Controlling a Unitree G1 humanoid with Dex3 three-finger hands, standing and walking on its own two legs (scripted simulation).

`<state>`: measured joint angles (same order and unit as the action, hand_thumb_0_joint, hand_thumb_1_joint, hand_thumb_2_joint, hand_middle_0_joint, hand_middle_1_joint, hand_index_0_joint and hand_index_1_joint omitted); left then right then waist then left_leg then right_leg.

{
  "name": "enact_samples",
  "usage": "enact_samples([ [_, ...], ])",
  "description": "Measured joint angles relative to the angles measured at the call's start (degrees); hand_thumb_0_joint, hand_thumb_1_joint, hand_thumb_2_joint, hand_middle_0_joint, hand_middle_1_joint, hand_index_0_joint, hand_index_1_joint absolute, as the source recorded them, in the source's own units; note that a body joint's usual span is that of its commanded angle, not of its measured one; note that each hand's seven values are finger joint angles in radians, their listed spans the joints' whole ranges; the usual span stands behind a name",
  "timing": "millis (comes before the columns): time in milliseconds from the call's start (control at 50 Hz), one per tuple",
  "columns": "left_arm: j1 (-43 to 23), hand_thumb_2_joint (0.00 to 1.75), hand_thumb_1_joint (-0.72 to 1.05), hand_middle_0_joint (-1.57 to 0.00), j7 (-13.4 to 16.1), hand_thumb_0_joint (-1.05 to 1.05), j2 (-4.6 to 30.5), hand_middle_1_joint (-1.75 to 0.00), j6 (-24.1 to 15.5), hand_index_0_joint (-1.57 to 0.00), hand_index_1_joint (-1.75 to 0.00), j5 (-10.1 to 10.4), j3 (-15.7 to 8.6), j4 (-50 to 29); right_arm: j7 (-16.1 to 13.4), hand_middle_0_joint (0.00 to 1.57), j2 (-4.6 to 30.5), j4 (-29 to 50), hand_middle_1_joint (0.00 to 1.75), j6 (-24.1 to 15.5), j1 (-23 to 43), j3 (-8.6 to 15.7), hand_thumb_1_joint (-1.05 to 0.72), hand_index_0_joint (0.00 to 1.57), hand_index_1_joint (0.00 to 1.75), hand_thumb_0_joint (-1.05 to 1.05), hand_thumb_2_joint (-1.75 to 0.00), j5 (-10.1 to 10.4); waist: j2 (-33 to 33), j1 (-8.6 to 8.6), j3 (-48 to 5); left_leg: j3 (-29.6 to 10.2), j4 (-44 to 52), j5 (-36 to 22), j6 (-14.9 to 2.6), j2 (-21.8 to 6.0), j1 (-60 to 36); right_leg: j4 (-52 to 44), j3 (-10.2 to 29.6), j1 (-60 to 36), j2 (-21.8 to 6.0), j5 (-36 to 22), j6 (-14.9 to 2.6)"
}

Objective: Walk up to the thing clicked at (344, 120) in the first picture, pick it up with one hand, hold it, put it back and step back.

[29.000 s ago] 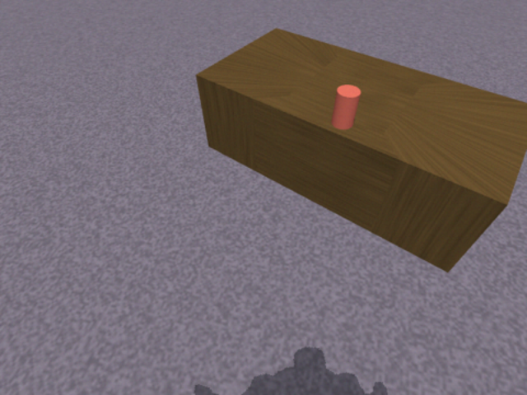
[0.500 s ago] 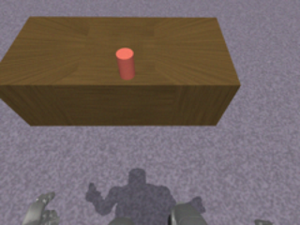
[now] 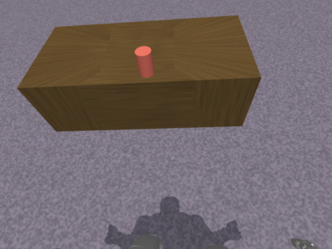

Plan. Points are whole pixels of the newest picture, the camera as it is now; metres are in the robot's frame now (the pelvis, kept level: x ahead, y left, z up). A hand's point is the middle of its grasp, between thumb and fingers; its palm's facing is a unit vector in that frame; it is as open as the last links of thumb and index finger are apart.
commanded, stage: step back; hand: left
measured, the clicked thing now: (145, 62) +1.04 +0.18 -0.24
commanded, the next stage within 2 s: stand in 1.00 s
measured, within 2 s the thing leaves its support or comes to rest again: neither
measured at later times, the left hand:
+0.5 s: hand out of the picture -0.01 +0.27 -0.14, palm faces +0.06 -0.93 -0.37, open 7.3 cm
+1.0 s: hand out of the picture +0.09 +0.29 -0.13, palm faces +0.02 -0.93 -0.38, open 7.3 cm
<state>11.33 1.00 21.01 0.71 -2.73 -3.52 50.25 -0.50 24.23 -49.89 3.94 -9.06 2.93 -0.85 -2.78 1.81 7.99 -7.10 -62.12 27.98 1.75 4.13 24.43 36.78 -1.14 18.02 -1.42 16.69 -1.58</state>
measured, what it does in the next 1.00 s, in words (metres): steps on the spot: left foot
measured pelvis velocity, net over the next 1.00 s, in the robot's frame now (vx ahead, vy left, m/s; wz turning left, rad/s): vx -0.01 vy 0.03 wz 0.01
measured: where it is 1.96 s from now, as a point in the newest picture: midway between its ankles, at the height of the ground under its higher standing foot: outside the picture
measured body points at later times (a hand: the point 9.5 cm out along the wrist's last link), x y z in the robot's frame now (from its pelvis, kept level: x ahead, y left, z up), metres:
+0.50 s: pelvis -0.05 +0.01 +0.00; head -0.04 +0.00 +0.45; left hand -0.01 +0.32 -0.12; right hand +0.05 -0.29 -0.13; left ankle -0.05 +0.14 -0.70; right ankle -0.01 -0.10 -0.73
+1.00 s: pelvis -0.01 +0.03 +0.01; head +0.00 +0.03 +0.46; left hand +0.09 +0.34 -0.11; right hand +0.10 -0.26 -0.12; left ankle -0.02 +0.15 -0.73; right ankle -0.01 -0.10 -0.73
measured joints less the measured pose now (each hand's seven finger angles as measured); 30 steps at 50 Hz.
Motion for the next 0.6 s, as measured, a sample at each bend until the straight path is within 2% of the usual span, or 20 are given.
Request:
enact_samples([
  [80, -0.8, 0.89, 0.90, -0.20, -0.3, 0.00, 1.2, -0.30, -0.6, -0.21, -0.30, 0.1, -0.5, -0.9, 0.7, 0.20, -0.6, -2.8, 0.30, -0.2, -1.7, 0.1, -0.90, 0.20, 0.30, 0.01, -0.90, -0.6, 0.4, -0.26, -0.6, 3.3, 16.2, 2.2, -0.68, -3.2, -7.9, 1.8, -2.3, 1.9, -1.6, -0.4, 0.41],
  [100, -1.0, 0.89, 0.90, -0.20, -0.4, 0.00, 1.6, -0.30, -0.4, -0.21, -0.30, 0.2, -0.5, -0.8, 1.0, 0.20, -0.7, -3.4, 0.30, -0.6, -2.1, 0.2, -0.90, 0.20, 0.30, 0.01, -0.90, -0.6, 0.7, -0.35, -0.9, 4.3, 21.5, 0.5, -1.21, -3.6, -10.3, 2.6, -2.7, 2.5, -2.0, -0.3, 0.72],
  [140, -1.1, 0.89, 0.90, -0.20, -0.4, 0.00, 2.5, -0.30, 0.0, -0.21, -0.30, 0.3, -0.6, 0.0, 1.3, 0.20, -2.0, -5.0, 0.30, -1.3, -2.0, 0.5, -0.90, 0.20, 0.30, 0.01, -0.90, -1.0, 3.3, 0.20, -0.4, 6.1, 26.2, -7.0, -1.46, -2.1, -12.5, 4.7, -1.0, 3.4, -3.6, 1.1, 0.94],
  [180, 0.0, 0.89, 0.91, -0.20, -0.5, 0.00, 2.2, -0.30, 0.5, -0.21, -0.30, 0.8, -0.5, 2.0, 1.8, 0.20, -2.5, -5.5, 0.30, -1.8, -2.7, 0.1, -0.90, 0.21, 0.30, 0.01, -0.90, -1.4, 3.2, -0.52, -2.2, 6.1, 26.1, -7.2, -2.45, -2.6, -11.8, 7.9, 0.9, 4.7, -1.7, 8.7, 1.00],
  [200, 0.4, 0.89, 0.91, -0.20, -0.8, 0.00, 2.3, -0.30, 0.8, -0.21, -0.30, 0.9, -0.5, 3.0, 1.8, 0.20, -2.9, -5.8, 0.30, -2.1, -3.0, -0.1, -0.90, 0.21, 0.30, 0.01, -0.90, -1.4, 3.1, -1.08, -2.9, 5.9, 26.6, -7.5, -2.81, -2.9, -11.8, 10.1, 1.9, 5.2, -0.5, 9.7, 0.92],
  [260, 1.6, 0.89, 0.91, -0.20, -1.7, 0.00, 2.9, -0.30, 0.5, -0.21, -0.30, 1.5, -0.6, 4.9, 1.7, 0.20, -4.1, -6.4, 0.30, -3.1, -3.2, -0.8, -0.90, 0.21, 0.30, 0.01, -0.90, -1.7, 4.0, -1.46, -3.9, 6.1, 28.9, -9.4, -2.35, -3.5, -12.5, 12.0, 3.2, 4.7, 0.9, 8.1, 0.78],
  [320, 3.0, 0.89, 0.91, -0.20, -2.3, 0.01, 2.5, -0.30, -0.2, -0.21, -0.30, 1.5, -0.6, 6.3, 2.0, 0.20, -4.4, -6.5, 0.30, -3.3, -2.6, -0.9, -0.90, 0.21, 0.30, 0.01, -0.90, -1.8, 3.9, -1.37, -4.5, 6.8, 28.8, -9.3, -1.78, -4.4, -12.5, 4.2, 1.8, 0.2, 0.9, 8.1, 1.17],
  [340, 3.3, 0.89, 0.91, -0.20, -2.3, 0.01, 2.2, -0.30, -0.5, -0.21, -0.30, 1.4, -0.6, 6.8, 2.0, 0.20, -4.2, -6.4, 0.30, -3.2, -2.3, -0.8, -0.90, 0.21, 0.30, 0.01, -0.90, -1.8, 3.5, -1.24, -4.6, 7.1, 28.0, -8.9, -1.47, -4.9, -12.3, 0.1, 1.3, -1.8, 1.3, 5.8, 0.99],
  [360, 3.2, 0.89, 0.91, -0.20, -2.2, 0.01, 1.4, -0.30, -0.8, -0.21, -0.30, 1.2, -0.6, 7.4, 1.9, 0.20, -3.8, -6.3, 0.30, -3.1, -1.9, -0.7, -0.90, 0.21, 0.30, 0.01, -0.90, -1.6, 2.2, -1.27, -4.1, 6.7, 26.7, -8.2, -1.14, -6.0, -12.2, -2.5, 0.7, -3.2, 2.3, 0.8, 0.72],
  [400, 3.0, 0.89, 0.91, -0.20, -1.9, 0.01, 0.1, -0.30, -1.7, -0.21, -0.30, 0.7, -0.3, 7.9, 1.6, 0.20, -3.3, -6.3, 0.30, -2.8, -1.8, -0.5, -0.90, 0.21, 0.30, 0.01, -0.90, -1.0, 0.3, -1.29, -4.1, 4.8, 23.5, -4.6, -1.70, -6.6, -11.0, -3.6, -0.4, -3.9, 3.5, -1.6, 0.19],
  [440, 2.8, 0.89, 0.91, -0.20, -2.0, 0.01, -0.6, -0.30, -2.3, -0.21, -0.30, 0.4, 0.0, 7.7, 1.4, 0.20, -3.2, -6.6, 0.30, -2.6, -1.6, -0.4, -0.90, 0.21, 0.30, 0.01, -0.90, -0.7, 0.6, -0.57, -4.4, 3.7, 18.7, -0.3, -1.93, -4.7, -8.8, -3.2, -0.2, -3.5, 2.9, -1.0, -0.46],
  [480, 2.4, 0.89, 0.91, -0.20, -1.9, 0.01, -1.4, -0.30, -2.8, -0.21, -0.30, 0.4, 0.3, 7.3, 1.4, 0.20, -2.7, -6.8, 0.30, -2.9, -1.5, -0.3, -0.90, 0.21, 0.30, 0.01, -0.90, -0.5, 0.5, -0.14, -4.2, 3.4, 16.2, 0.1, -2.13, -4.0, -7.3, -3.8, -0.3, -3.8, 2.3, -1.1, -0.34],
  [520, 2.0, 0.89, 0.91, -0.20, -1.8, 0.01, -1.8, -0.30, -3.1, -0.21, -0.30, 0.4, 0.6, 7.0, 1.5, 0.20, -2.2, -7.1, 0.30, -3.3, -1.4, -0.2, -0.90, 0.21, 0.30, 0.01, -0.90, -0.5, 0.6, 0.10, -4.2, 4.1, 17.5, -0.5, -2.06, -4.3, -6.7, -4.2, -0.4, -3.9, 1.7, -1.3, 0.17],
  [560, 1.5, 0.89, 0.90, -0.20, -1.9, 0.00, -1.7, -0.30, -2.8, -0.21, -0.30, 0.5, 0.8, 6.9, 1.6, 0.20, -2.0, -7.3, 0.30, -3.9, -1.5, -0.1, -0.90, 0.20, 0.30, 0.01, -0.90, -0.5, 0.9, 0.03, -4.3, 5.3, 22.6, -2.7, -1.93, -4.8, -7.7, -3.8, -0.5, -3.7, 1.0, -0.9, 0.75],
  [580, 1.1, 0.89, 0.90, -0.20, -2.0, 0.00, -1.5, -0.30, -2.6, -0.21, -0.30, 0.6, 0.9, 6.8, 1.6, 0.20, -2.0, -7.5, 0.30, -4.1, -1.6, 0.0, -0.90, 0.20, 0.30, 0.01, -0.90, -0.7, 1.2, -0.16, -4.3, 5.7, 26.1, -5.4, -1.90, -4.8, -8.7, -3.0, -0.6, -3.4, 0.6, -0.3, 1.12],
  [600, 0.8, 0.89, 0.90, -0.20, -1.9, 0.00, -1.2, -0.30, -2.3, -0.21, -0.30, 0.7, 1.0, 6.8, 1.5, 0.20, -2.2, -7.8, 0.30, -4.4, -1.4, 0.2, -0.90, 0.20, 0.30, 0.01, -0.90, -0.9, 1.8, -0.22, -4.1, 6.1, 28.1, -10.3, -1.75, -4.3, -9.5, -2.0, -0.3, -3.2, 0.0, 0.3, 1.51],
])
